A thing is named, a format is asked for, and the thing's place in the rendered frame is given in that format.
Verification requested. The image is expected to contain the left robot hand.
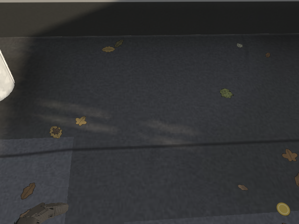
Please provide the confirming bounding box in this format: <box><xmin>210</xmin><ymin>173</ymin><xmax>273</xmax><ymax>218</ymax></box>
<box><xmin>14</xmin><ymin>203</ymin><xmax>69</xmax><ymax>224</ymax></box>

